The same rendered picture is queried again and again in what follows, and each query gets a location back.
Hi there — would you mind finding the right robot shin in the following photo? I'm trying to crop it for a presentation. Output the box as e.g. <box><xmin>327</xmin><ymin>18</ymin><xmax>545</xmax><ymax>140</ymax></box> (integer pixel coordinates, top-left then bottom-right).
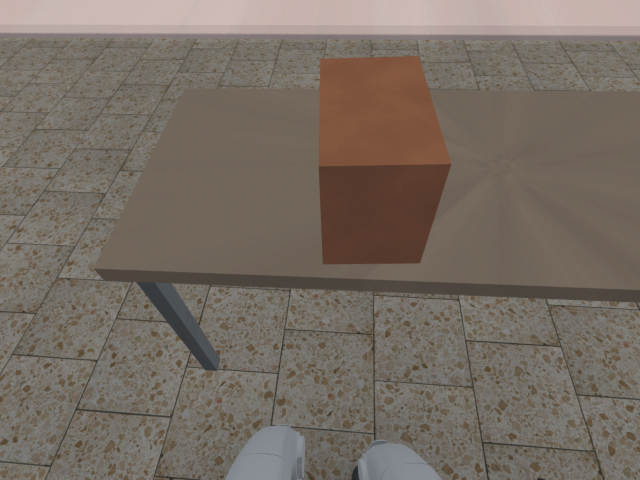
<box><xmin>365</xmin><ymin>440</ymin><xmax>387</xmax><ymax>454</ymax></box>

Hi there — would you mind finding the robot right thigh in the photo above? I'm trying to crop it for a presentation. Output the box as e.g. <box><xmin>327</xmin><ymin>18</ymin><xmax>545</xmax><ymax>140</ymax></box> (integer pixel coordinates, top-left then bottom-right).
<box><xmin>358</xmin><ymin>443</ymin><xmax>442</xmax><ymax>480</ymax></box>

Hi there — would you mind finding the carton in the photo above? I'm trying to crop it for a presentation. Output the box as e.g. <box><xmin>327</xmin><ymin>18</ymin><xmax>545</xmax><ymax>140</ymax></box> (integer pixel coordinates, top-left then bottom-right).
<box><xmin>319</xmin><ymin>56</ymin><xmax>451</xmax><ymax>264</ymax></box>

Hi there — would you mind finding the table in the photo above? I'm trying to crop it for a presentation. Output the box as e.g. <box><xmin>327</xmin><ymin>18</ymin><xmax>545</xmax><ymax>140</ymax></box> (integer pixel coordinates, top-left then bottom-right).
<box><xmin>93</xmin><ymin>88</ymin><xmax>640</xmax><ymax>371</ymax></box>

